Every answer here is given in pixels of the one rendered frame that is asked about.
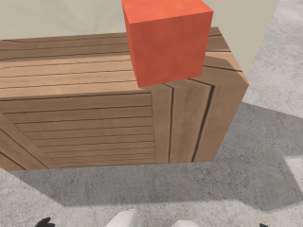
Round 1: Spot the pedestal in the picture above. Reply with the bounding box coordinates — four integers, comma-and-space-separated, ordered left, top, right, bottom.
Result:
0, 26, 250, 171

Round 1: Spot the carton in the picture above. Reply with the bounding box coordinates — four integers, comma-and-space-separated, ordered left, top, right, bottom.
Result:
121, 0, 214, 88

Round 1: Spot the robot left hand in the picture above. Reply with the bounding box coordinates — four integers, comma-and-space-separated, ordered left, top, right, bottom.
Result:
35, 217, 55, 227

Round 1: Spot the robot left thigh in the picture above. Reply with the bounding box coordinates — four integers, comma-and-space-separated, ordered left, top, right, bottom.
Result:
105, 210, 143, 227

